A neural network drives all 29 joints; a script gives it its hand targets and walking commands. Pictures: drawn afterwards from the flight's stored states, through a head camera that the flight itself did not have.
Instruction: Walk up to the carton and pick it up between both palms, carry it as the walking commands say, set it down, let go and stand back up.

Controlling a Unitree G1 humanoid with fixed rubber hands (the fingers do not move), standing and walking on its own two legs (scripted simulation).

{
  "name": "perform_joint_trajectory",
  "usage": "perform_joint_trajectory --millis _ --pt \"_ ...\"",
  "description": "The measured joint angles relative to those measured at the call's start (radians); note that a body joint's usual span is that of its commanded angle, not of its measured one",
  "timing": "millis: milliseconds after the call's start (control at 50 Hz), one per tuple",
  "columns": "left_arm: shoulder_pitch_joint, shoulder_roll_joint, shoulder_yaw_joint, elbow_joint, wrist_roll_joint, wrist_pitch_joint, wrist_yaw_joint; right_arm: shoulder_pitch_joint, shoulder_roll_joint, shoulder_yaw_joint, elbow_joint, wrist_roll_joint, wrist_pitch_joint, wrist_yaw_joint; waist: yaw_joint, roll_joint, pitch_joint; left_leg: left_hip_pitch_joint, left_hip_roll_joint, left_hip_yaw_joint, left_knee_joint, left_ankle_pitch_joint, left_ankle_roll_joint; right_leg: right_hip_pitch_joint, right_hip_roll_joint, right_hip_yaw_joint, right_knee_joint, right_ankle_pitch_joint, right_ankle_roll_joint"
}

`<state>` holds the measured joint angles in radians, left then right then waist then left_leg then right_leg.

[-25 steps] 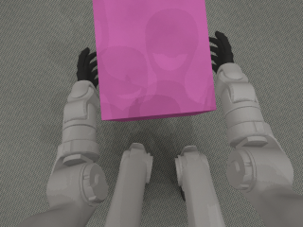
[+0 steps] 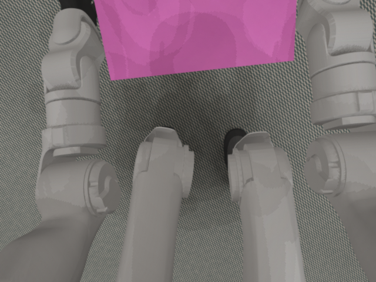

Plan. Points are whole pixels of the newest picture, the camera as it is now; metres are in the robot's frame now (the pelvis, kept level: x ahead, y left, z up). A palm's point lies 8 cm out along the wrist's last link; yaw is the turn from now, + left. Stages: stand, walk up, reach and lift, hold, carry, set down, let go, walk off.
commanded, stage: set down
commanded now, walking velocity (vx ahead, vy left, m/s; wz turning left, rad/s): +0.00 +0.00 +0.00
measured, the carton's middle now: out of the picture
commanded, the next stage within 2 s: none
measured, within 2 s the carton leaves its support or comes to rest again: rests again in 1.24 s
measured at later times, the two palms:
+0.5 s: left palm (94, 8) +0.52 +0.20 -0.24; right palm out of the picture +0.57 -0.12 -0.23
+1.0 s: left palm (97, 6) +0.53 +0.20 -0.24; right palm out of the picture +0.57 -0.13 -0.24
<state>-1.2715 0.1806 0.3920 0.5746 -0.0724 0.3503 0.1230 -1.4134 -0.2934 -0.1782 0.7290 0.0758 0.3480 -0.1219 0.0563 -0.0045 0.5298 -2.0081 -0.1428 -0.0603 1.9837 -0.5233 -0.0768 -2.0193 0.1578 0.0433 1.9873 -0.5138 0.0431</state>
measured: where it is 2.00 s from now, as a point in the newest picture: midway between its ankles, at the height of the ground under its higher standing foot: (200, 172)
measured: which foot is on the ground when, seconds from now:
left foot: down 0.00-1.00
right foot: down 0.00-1.00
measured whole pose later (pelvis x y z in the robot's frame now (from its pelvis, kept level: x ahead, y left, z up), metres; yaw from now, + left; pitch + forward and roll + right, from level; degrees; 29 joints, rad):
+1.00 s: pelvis +0.01 -0.01 -0.06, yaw +1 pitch +30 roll +1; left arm -1.39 0.24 0.32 0.89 -0.07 0.26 0.12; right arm -1.48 -0.34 -0.11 1.02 0.12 0.23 -0.13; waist 0.06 -0.02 0.52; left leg -2.14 -0.09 -0.02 2.18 -0.58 -0.05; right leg -2.15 0.13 0.01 2.20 -0.58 0.01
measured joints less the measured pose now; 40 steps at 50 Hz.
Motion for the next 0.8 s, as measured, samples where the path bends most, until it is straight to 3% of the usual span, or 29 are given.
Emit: perform_joint_trajectory --millis 80,280,380,500,580,660,740,800 --pt "-0.021 0.012 -0.008 0.050 -0.012 0.007 0.008 -0.029 -0.014 0.021 0.070 0.018 -0.006 -0.008 -0.001 0.000 -0.004 0.004 0.002 0.016 0.027 -0.007 0.002 0.001 0.001 0.009 0.035 -0.008 0.002" --pt "-0.155 0.035 0.040 0.239 0.077 -0.060 -0.026 -0.179 -0.027 -0.048 0.274 -0.068 -0.069 0.023 -0.004 -0.015 -0.051 -0.091 0.009 0.022 0.081 -0.005 0.002 -0.098 -0.006 -0.003 0.093 -0.006 -0.007" --pt "-0.144 0.021 0.042 0.200 0.078 -0.068 -0.023 -0.150 -0.037 -0.020 0.223 -0.041 -0.076 0.023 0.002 -0.009 0.001 -0.107 0.021 0.024 0.120 -0.029 0.008 -0.112 -0.008 -0.015 0.125 -0.027 -0.010" --pt "-0.062 0.052 -0.048 0.163 -0.012 -0.038 -0.001 -0.051 -0.034 0.078 0.167 0.046 -0.064 -0.023 -0.001 -0.023 -0.001 -0.112 0.036 0.038 0.162 -0.067 0.022 -0.114 -0.016 -0.021 0.169 -0.072 -0.017" --pt "-0.049 0.055 -0.067 0.155 -0.061 -0.074 0.017 -0.059 -0.044 0.092 0.155 0.091 -0.076 -0.030 0.002 -0.002 -0.002 -0.112 0.033 0.041 0.175 -0.064 0.025 -0.105 -0.019 -0.020 0.183 -0.079 -0.013" --pt "-0.092 0.069 -0.052 0.214 -0.061 -0.101 0.007 -0.119 -0.038 0.066 0.226 0.053 -0.101 -0.019 -0.004 -0.009 -0.006 -0.111 0.033 0.052 0.178 -0.048 0.028 -0.107 -0.019 -0.012 0.194 -0.066 -0.009" --pt "-0.132 0.071 -0.043 0.297 -0.006 -0.099 -0.007 -0.155 -0.025 -0.009 0.322 -0.019 -0.114 0.006 -0.004 -0.019 -0.034 -0.133 0.038 0.051 0.184 -0.034 0.026 -0.130 -0.018 -0.016 0.199 -0.049 -0.011" --pt "-0.128 0.057 -0.044 0.322 0.026 -0.090 -0.009 -0.133 -0.031 -0.014 0.328 -0.034 -0.098 0.016 -0.004 -0.010 -0.045 -0.140 0.039 0.048 0.190 -0.034 0.028 -0.135 -0.022 -0.022 0.201 -0.050 -0.013"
